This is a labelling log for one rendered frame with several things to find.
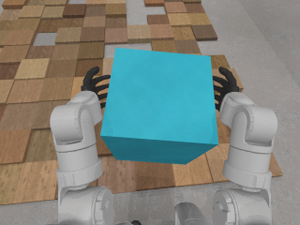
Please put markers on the left robot upper arm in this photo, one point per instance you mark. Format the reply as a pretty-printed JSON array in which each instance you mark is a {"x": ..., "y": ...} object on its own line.
[{"x": 87, "y": 206}]

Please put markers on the carton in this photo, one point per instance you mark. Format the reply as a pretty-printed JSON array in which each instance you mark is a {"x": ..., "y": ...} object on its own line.
[{"x": 160, "y": 107}]

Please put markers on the robot right thigh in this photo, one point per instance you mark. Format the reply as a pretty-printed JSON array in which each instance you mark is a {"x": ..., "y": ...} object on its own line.
[{"x": 187, "y": 213}]

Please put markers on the left robot hand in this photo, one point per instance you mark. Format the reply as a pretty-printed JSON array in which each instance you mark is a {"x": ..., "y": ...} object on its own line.
[{"x": 89, "y": 84}]

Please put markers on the right robot hand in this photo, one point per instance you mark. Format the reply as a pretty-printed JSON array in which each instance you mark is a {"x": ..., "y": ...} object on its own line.
[{"x": 227, "y": 86}]

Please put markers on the right robot forearm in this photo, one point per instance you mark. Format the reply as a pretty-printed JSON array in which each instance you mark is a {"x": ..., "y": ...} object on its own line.
[{"x": 253, "y": 130}]

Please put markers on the right robot upper arm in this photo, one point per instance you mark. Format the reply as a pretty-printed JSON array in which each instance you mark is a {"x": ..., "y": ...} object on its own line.
[{"x": 235, "y": 206}]

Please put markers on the left robot forearm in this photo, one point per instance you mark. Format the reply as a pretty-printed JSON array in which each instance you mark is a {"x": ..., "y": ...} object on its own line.
[{"x": 74, "y": 139}]

